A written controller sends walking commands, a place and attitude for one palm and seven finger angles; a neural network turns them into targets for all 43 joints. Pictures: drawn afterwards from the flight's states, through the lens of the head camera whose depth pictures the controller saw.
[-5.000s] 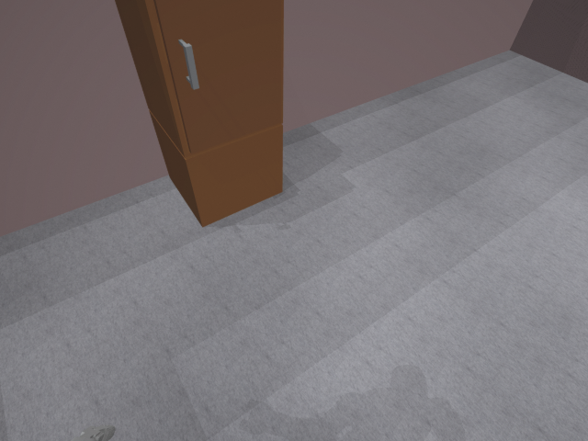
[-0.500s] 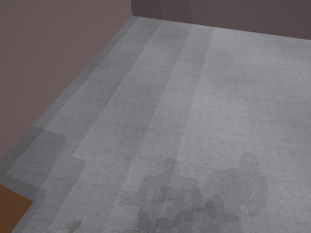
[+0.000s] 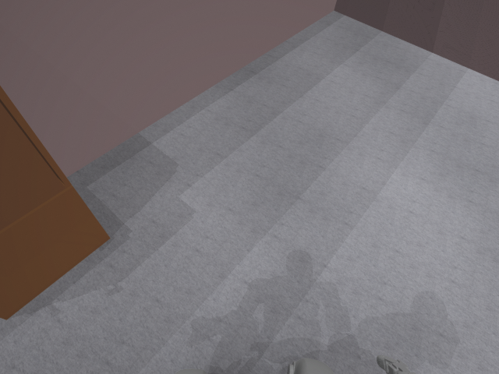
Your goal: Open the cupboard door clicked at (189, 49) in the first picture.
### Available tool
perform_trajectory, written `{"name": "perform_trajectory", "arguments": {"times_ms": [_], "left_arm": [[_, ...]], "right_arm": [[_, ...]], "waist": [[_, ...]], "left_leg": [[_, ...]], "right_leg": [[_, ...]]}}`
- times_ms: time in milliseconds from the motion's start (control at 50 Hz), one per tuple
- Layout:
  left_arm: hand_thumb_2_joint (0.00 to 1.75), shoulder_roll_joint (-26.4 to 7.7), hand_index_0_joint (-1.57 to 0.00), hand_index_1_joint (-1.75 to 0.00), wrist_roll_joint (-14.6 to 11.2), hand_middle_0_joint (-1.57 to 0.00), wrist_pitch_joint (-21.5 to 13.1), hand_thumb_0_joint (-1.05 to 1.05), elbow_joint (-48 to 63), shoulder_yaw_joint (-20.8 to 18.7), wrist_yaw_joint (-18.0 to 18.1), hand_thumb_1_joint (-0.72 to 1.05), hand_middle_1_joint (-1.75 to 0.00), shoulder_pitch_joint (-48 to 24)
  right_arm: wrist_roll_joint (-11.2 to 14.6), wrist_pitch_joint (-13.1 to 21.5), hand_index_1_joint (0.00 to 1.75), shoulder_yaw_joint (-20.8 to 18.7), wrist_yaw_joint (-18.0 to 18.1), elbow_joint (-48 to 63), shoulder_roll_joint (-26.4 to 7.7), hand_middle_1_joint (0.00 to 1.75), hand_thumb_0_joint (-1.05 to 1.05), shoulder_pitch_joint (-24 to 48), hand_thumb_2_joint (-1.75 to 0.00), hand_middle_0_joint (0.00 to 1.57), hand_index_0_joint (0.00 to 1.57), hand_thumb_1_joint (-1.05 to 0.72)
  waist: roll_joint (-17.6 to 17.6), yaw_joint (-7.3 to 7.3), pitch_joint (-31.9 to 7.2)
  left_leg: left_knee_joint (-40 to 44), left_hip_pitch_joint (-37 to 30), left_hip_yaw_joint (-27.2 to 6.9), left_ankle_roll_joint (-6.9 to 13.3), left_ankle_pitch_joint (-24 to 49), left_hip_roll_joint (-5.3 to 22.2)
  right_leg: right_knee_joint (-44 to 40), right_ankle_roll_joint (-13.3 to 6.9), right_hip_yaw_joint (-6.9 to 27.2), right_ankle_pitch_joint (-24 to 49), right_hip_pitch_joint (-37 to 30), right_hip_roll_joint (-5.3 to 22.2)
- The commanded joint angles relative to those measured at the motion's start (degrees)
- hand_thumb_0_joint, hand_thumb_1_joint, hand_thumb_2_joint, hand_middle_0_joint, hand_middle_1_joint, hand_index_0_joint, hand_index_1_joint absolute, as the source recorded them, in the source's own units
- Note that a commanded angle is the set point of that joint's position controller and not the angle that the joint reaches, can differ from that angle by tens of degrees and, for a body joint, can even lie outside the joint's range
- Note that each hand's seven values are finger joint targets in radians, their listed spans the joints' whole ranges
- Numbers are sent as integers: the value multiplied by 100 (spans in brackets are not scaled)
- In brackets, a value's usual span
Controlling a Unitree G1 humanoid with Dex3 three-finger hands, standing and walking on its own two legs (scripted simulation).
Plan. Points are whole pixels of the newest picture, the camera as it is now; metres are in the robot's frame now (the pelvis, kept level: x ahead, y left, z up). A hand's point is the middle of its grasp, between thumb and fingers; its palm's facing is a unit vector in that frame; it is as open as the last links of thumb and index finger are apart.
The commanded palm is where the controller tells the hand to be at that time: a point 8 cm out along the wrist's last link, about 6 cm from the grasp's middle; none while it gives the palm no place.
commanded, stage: turn to face it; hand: left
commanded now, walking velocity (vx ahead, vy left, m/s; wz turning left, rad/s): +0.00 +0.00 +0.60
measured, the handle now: out of the picture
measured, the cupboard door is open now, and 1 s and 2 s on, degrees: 0 0 0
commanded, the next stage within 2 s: take the last steps up to it in 1.34 s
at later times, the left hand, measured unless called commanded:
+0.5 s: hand out of the picture +0.04 +0.18 -0.13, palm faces +0.29 -0.92 -0.28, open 7.4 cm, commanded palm none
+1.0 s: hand out of the picture -0.04 +0.22 -0.15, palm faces +0.58 -0.77 -0.27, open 7.4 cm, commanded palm none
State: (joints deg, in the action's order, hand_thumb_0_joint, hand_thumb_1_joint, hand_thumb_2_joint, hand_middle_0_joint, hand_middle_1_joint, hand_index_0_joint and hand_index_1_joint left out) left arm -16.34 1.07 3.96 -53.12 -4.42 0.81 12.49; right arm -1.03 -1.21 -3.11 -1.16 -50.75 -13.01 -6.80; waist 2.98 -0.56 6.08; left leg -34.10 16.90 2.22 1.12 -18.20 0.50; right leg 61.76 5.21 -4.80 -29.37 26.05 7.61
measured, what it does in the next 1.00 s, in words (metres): steps on the spot, turning left: right foot, then left foot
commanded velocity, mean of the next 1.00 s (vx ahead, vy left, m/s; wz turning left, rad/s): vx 0.00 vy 0.00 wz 0.59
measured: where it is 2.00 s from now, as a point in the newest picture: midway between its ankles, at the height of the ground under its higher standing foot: outside the picture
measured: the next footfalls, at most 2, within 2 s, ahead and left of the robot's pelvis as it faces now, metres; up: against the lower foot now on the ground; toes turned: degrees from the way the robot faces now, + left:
right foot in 0.28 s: +0.07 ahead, -0.14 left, +0.00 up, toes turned +7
left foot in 0.68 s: -0.02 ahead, +0.11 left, +0.00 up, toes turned +32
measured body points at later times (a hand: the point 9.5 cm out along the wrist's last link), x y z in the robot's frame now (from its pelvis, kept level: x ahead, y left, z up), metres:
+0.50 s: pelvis +0.01 -0.04 +0.01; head +0.05 -0.05 +0.46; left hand +0.03 +0.22 -0.11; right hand +0.15 -0.28 -0.14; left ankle -0.06 +0.09 -0.65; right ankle +0.03 -0.14 -0.73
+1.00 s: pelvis +0.00 -0.02 +0.01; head +0.03 +0.01 +0.45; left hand -0.07 +0.26 -0.12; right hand +0.22 -0.18 -0.13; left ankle -0.05 +0.09 -0.73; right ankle +0.09 -0.13 -0.70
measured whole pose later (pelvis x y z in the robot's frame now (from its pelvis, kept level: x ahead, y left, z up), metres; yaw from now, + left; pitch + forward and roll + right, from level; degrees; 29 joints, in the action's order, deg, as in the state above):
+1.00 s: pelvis +0.00 -0.02 +0.01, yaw +36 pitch +0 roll -1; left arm -14.5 0.7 2.7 -49.5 -3.4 0.5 8.7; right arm -1.4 -2.6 -3.3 -1.2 -52.1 -13.5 -9.5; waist -0.3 1.2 4.6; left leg -30.2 16.2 -4.1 0.6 -13.7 -1.5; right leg 47.5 4.9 -1.6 -25.0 22.8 3.9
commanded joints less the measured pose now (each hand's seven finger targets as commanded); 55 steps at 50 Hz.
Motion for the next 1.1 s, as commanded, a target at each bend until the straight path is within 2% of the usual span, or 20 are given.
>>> {"name": "perform_trajectory", "arguments": {"times_ms": [0, 120, 200, 220, 240, 260, 320, 380, 560, 620, 640, 660, 680, 780, 900, 1000, 1020, 1040, 1060, 1080], "left_arm": [[90, -311, -20, -30, -45, -20, -223, 0, 661, -86, -46, 90, -30, -205], [90, -230, -20, -30, -66, -20, -244, 0, 825, -51, -6, 90, -30, -438], [90, -287, -20, -30, -94, -20, -332, 0, 775, -58, 29, 90, -30, 70], [90, -427, -20, -30, -79, -20, -393, 0, 736, -90, 50, 90, -30, 342], [90, -958, -20, -30, 19, -20, -465, 0, 731, -189, 108, 90, -30, 456], [90, -1292, -20, -30, 37, -20, -438, 0, 818, -205, 106, 90, -30, 396], [90, -692, -20, -30, 5, -20, -413, 0, 940, -85, 124, 90, -30, -352], [90, -523, -20, -30, 32, -20, -448, 0, 936, -23, 130, 90, -30, -425], [90, -951, -20, -30, 72, -20, -367, 0, 570, -162, 92, 90, -30, 289], [90, -922, -20, -30, -17, -20, -302, 0, 521, -186, 45, 90, -30, 254], [90, -693, -20, -30, -50, -20, -278, 0, 643, -177, 9, 90, -30, 286], [90, -292, -20, -30, -64, -20, -284, 0, 944, -34, -24, 90, -30, -16], [90, -388, -20, -30, -7, -20, -222, 0, 1076, -4, 36, 90, -30, -487], [90, -327, -20, -30, -50, -20, -244, 0, 679, -67, -24, 90, -30, -221], [90, -279, -20, -30, -56, -20, -219, 0, 792, -33, -5, 90, -30, -358], [90, -295, -20, -30, -75, -20, -329, 0, 707, -39, 31, 90, -30, 266], [90, -442, -20, -30, -54, -20, -386, 0, 685, -72, 58, 90, -30, 464], [90, -913, -20, -30, 42, -20, -460, 0, 686, -151, 110, 90, -30, 594], [90, -1241, -20, -30, 57, -20, -434, 0, 763, -173, 103, 90, -30, 486], [90, -1062, -20, -30, 25, -20, -447, 0, 773, -211, 145, 90, -30, 359]], "right_arm": [[-19, 74, 30, -306, 148, 301, -1225, 30, 0, -177, -90, 20, 20, -90], [-45, 8, 30, -375, 124, 266, -1283, 30, 0, -321, -90, 20, 20, -90], [-23, -34, 30, -407, 108, 344, -1238, 30, 0, -90, -90, 20, 20, -90], [16, -29, 30, -394, 97, 381, -1133, 30, 0, -70, -90, 20, 20, -90], [76, -20, 30, -336, 58, 447, -711, 30, 0, -282, -90, 20, 20, -90], [36, -23, 30, -320, 57, 586, -622, 30, 0, -267, -90, 20, 20, -90], [-29, -182, 30, -374, -21, 314, -774, 30, 0, -179, -90, 20, 20, -90], [-8, -211, 30, -312, -95, 186, -624, 30, 0, -335, -90, 20, 20, -90], [47, -123, 30, -147, -86, 362, -479, 30, 0, 209, -90, 20, 20, -90], [11, -36, 30, -205, -62, 244, -740, 30, 0, -342, -90, 20, 20, -90], [-22, 26, 30, -341, -39, 217, -1289, 30, 0, -710, -90, 20, 20, -90], [-7, 32, 30, -476, -2, 157, -1836, 30, 0, -1150, -90, 20, 20, -90], [16, 30, 30, -461, 61, -34, -1817, 30, 0, -1477, -90, 20, 20, -90], [-20, 75, 30, -282, 156, 274, -1229, 30, 0, -266, -90, 20, 20, -90], [-38, 5, 30, -330, 111, 259, -1281, 30, 0, -298, -90, 20, 20, -90], [-18, -58, 30, -376, 92, 374, -1200, 30, 0, -30, -90, 20, 20, -90], [18, -51, 30, -362, 79, 402, -1065, 30, 0, -54, -90, 20, 20, -90], [71, -41, 30, -308, 46, 466, -667, 30, 0, -229, -90, 20, 20, -90], [35, -49, 30, -290, 46, 590, -548, 30, 0, -210, -90, 20, 20, -90], [-8, -130, 30, -347, 57, 549, -775, 30, 0, -139, -90, 20, 20, -90]], "waist": [[-1229, 165, -960], [-1211, 251, -918], [-1174, -18, -1020], [-859, -163, -1131], [585, -179, -1250], [1386, -188, -1115], [643, 95, -396], [644, 173, -445], [975, -204, -791], [496, 127, -1049], [-723, 343, -1351], [-2171, 579, -1373], [-1573, 720, -1380], [-1172, 176, -949], [-1197, 230, -780], [-1122, -69, -939], [-771, -169, -1007], [582, -194, -1147], [1308, -182, -975], [1303, -187, -966]], "left_leg": [[1200, -979, -1289, 771, 3230, 1250], [1169, -800, -1921, 854, 2850, 1174], [702, -241, -2112, 630, 2781, 907], [278, 139, -1968, 374, 2247, 661], [-861, 1307, -1204, -98, 490, -39], [-2122, 1805, -540, -361, -1637, -484], [-3778, 1673, -633, -367, -757, 44], [-3458, 1512, -306, -517, -400, 129], [-925, 636, 414, -438, -722, 88], [791, -677, 484, -287, 703, 74], [1100, -1783, -786, 161, 2045, 987], [1225, -2186, -2436, 1013, 4380, 2343], [1106, -2008, -2423, 1292, 4394, 2459], [1140, -1029, -1321, 817, 3511, 1358], [1354, -615, -1793, 846, 2402, 1194], [790, 21, -1990, 597, 2162, 873], [347, 362, -1846, 353, 1750, 612], [-787, 1268, -1097, -77, 327, -61], [-2045, 1686, -566, -305, -1577, -493], [-2895, 1538, -828, -261, -1554, -204]], "right_leg": [[-82, 70, 334, 409, 380, -122], [-1296, 22, 328, 389, -128, -422], [-2950, -67, 221, 1153, -1307, -639], [-3877, -103, 360, 1755, -1993, -426], [-4478, -501, 1656, 2083, -2961, 936], [-4571, -1180, 2559, 2718, -2578, 2147], [-4528, -1234, 1414, 2088, -1388, 1421], [-4326, -1095, 475, 2766, -1586, 1110], [-3652, -1162, -74, 4196, -2194, 1406], [-2539, -631, -573, 3791, -1666, 1207], [-1399, -259, -768, 2464, -488, 751], [-238, 80, -609, -995, 819, 58], [347, 8, 59, -1036, 920, 56], [158, 53, 321, 299, 462, -47], [-1044, 23, 299, 391, -111, -352], [-3021, -75, 153, 1257, -1460, -618], [-3847, -128, 333, 1692, -2039, -385], [-4491, -519, 1639, 1947, -2723, 918], [-4621, -1169, 2518, 2473, -2288, 2061], [-4675, -1411, 2435, 2330, -1784, 2070]]}}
